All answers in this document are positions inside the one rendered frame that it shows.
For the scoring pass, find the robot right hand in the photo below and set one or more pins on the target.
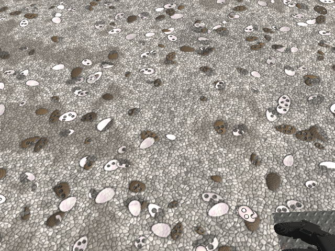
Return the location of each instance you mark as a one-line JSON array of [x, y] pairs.
[[307, 232]]

